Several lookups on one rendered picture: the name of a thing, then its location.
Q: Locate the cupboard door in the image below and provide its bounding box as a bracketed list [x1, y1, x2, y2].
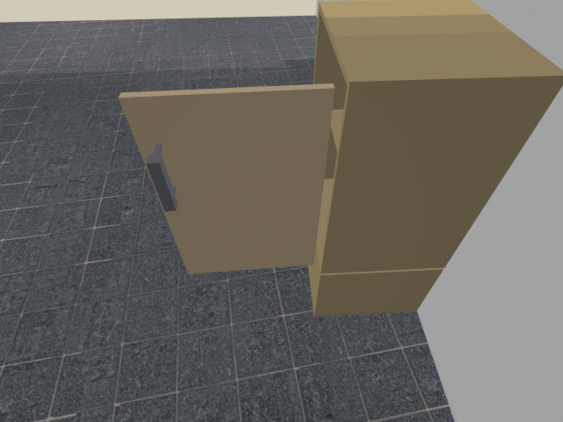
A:
[119, 84, 335, 274]

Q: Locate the handle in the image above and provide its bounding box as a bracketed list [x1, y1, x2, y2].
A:
[146, 143, 178, 212]

